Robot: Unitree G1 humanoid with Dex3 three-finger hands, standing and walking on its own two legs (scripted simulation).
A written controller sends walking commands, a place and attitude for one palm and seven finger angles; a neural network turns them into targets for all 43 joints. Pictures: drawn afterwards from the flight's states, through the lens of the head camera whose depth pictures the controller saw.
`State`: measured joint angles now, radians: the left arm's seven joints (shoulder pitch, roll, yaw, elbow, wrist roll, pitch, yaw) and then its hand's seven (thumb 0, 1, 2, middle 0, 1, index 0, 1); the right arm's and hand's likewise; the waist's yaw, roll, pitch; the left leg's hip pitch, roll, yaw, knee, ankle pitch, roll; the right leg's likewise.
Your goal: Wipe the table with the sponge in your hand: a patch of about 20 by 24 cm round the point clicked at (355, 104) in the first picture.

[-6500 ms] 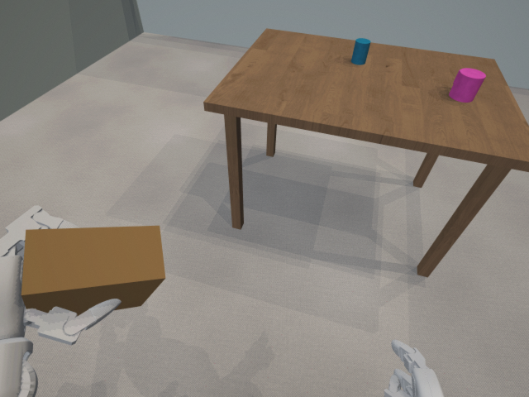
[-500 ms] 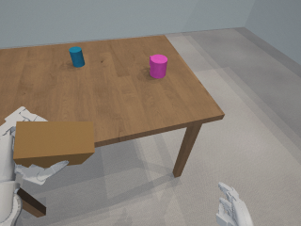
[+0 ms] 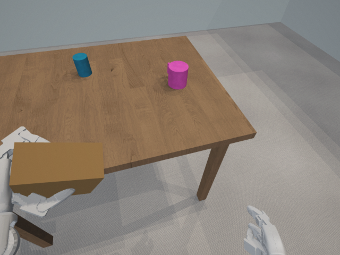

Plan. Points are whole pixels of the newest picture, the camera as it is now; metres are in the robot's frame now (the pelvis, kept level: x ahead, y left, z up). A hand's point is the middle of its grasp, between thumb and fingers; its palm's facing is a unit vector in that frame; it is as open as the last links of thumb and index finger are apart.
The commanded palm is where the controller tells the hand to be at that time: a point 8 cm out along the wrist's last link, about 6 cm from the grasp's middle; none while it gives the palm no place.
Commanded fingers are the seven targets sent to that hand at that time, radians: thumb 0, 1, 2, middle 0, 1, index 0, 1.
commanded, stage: look again from close up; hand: left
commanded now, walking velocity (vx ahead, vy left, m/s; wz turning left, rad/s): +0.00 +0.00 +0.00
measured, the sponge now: (72, 172) +0.23 +0.21 +0.13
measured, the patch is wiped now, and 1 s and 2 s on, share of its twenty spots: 0.00 0.00 0.00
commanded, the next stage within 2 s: shuffle to correct the standing spot in 0.30 s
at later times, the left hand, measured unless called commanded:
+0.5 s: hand (40, 173) +0.21 +0.25 +0.15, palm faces +0.38 -0.84 -0.38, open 10.2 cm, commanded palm +0.16 +0.28 +0.17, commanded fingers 0.00 0.10 1.30 -1.20 -1.60 -1.20 -1.60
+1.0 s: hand (87, 130) +0.31 +0.20 +0.15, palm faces +0.32 -0.85 -0.42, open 10.2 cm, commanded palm +0.26 +0.24 +0.17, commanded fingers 0.00 0.10 1.30 -1.20 -1.60 -1.20 -1.60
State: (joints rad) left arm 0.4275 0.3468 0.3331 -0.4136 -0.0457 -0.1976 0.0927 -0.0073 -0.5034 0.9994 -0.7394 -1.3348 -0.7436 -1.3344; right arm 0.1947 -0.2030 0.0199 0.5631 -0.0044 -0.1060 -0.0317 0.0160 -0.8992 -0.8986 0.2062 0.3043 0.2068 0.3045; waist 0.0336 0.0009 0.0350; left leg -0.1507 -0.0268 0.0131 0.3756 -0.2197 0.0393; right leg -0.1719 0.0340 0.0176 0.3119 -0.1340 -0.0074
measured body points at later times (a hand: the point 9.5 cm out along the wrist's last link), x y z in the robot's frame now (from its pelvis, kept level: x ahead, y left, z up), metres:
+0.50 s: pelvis +0.00 +0.00 +0.00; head +0.01 +0.01 +0.45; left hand +0.19 +0.29 +0.17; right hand +0.18 -0.22 -0.08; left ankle -0.01 +0.09 -0.75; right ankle +0.02 -0.11 -0.75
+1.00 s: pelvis +0.07 -0.02 -0.02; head +0.09 -0.02 +0.42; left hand +0.29 +0.25 +0.18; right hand +0.22 -0.27 -0.10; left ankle +0.04 +0.10 -0.75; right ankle +0.03 -0.10 -0.72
